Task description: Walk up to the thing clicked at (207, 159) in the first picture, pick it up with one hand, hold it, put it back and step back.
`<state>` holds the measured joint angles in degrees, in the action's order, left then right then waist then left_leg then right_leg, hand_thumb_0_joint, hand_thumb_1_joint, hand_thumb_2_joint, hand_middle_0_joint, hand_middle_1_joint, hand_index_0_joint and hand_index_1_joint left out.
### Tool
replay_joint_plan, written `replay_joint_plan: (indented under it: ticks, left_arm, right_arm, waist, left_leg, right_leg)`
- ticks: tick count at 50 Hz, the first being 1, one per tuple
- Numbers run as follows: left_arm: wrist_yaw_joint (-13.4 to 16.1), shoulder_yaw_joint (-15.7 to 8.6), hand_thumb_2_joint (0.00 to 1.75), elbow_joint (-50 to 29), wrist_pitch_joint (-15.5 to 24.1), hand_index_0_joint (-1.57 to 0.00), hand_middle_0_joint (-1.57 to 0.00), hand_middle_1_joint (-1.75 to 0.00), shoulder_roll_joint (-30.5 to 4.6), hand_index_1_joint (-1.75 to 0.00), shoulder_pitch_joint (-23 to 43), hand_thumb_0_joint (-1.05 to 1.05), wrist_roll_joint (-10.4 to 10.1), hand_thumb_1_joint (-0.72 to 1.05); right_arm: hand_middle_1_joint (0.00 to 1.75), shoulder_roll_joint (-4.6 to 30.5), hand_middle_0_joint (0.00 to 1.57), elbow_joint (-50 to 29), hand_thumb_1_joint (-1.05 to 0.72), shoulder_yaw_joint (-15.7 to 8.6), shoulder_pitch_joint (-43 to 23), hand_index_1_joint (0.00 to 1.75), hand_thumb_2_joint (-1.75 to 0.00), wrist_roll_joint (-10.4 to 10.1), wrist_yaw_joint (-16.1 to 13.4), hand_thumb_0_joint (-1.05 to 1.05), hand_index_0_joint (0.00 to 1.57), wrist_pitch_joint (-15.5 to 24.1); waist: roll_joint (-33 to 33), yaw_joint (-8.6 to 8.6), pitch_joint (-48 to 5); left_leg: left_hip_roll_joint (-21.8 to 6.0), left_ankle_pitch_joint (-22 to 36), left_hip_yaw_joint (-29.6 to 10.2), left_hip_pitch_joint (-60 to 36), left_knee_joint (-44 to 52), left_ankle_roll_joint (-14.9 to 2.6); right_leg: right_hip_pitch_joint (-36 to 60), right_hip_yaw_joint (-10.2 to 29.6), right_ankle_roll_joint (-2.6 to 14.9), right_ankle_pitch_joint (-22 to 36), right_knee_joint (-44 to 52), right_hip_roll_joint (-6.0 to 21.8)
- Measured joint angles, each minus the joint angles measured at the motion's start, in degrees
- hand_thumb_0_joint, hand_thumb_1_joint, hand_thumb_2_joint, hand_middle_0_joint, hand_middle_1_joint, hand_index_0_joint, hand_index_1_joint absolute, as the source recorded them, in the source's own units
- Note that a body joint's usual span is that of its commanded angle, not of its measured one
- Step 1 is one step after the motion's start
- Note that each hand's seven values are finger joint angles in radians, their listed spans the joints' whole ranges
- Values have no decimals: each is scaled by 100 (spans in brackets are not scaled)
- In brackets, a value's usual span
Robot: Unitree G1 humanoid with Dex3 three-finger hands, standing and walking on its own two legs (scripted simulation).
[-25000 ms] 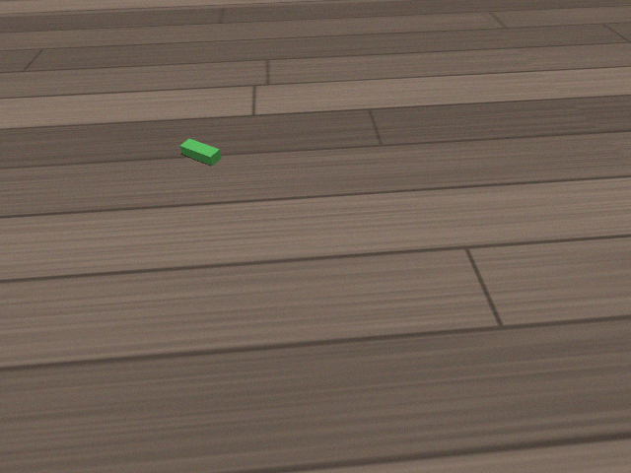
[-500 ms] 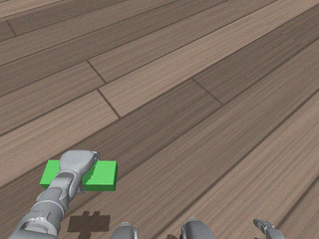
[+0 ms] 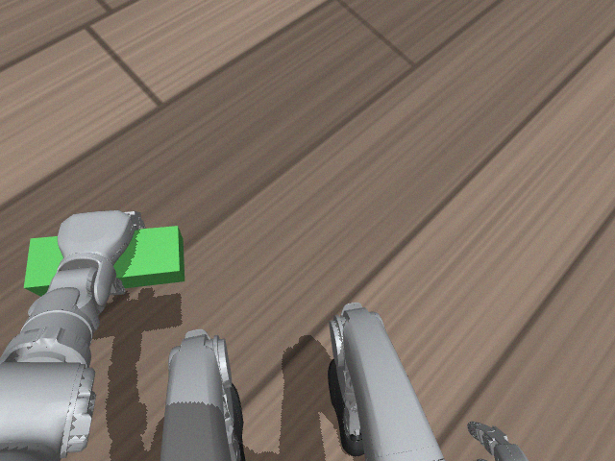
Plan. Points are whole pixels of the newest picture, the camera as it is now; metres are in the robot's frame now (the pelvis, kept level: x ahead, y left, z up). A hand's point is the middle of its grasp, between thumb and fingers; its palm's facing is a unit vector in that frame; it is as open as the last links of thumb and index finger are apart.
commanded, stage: crouch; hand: left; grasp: from above
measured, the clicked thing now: (111, 261) +0.42 +0.24 -0.18
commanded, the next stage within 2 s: lower in 0.96 s
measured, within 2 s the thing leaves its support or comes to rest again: neither
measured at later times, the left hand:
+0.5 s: hand (131, 261) +0.45 +0.24 -0.28, palm faces -0.47 +0.00 -0.88, open 10.1 cm
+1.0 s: hand (143, 263) +0.46 +0.24 -0.34, palm faces -0.47 +0.00 -0.88, open 10.1 cm
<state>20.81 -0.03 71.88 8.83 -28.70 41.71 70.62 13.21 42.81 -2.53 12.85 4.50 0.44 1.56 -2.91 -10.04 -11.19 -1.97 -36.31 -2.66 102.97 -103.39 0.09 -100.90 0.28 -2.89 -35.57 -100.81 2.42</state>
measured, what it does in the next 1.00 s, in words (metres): lowers itself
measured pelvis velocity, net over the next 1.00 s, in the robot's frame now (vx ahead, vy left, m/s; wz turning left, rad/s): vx -0.02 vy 0.00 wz -0.06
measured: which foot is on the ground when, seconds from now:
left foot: down 0.00-1.00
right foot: down 0.00-1.00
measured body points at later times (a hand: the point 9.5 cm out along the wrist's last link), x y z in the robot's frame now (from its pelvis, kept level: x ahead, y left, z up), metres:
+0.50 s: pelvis -0.01 +0.00 -0.11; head +0.23 +0.04 +0.27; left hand +0.47 +0.24 -0.23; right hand +0.05 -0.29 -0.22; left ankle +0.07 +0.12 -0.48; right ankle +0.08 -0.15 -0.48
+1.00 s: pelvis -0.02 +0.00 -0.16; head +0.23 +0.04 +0.21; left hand +0.48 +0.24 -0.29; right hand -0.01 -0.28 -0.26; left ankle +0.07 +0.12 -0.48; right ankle +0.08 -0.15 -0.48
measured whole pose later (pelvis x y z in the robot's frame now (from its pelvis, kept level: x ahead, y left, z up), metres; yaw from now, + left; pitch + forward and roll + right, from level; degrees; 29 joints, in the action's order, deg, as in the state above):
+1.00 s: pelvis -0.02 +0.00 -0.16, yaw -4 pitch +36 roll -7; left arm 23.5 -6.1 83.6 14.1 -41.0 55.0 76.5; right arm 15.4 43.0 1.5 10.6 8.7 7.3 3.1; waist 0.0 -15.0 -3.3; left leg -1.0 -39.1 -7.4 130.7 -133.7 0.8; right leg -126.9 -1.0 -3.4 -38.2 -129.2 0.9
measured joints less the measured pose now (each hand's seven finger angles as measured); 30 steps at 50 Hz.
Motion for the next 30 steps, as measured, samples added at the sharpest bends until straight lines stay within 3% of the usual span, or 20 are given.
replay_joint_plan:
  ticks: [11, 30]
  left_arm:
    - [119, -249, 46, 58, 209, -76, -74, -48, -324, -45, 408, -3, 239, -3]
    - [46, -425, 46, 561, 281, -75, -74, -49, -833, -45, 957, -3, 348, -2]
  right_arm:
    - [30, 59, 21, -96, -90, 55, -363, 30, -90, 185, 308, 0, 20, 193]
    - [30, 151, 21, -140, -91, 148, -297, 30, -90, 272, 542, 0, 20, 118]
  waist:
    - [132, -44, 187]
    - [242, -267, 524]
  left_leg:
    - [59, -264, -218, 1194, -1226, 74]
    - [69, -345, -369, 2122, -2293, 75]
  right_leg:
    - [-1108, -96, 6, -301, -1183, -1]
    - [-1978, -121, -23, -343, -2156, -83]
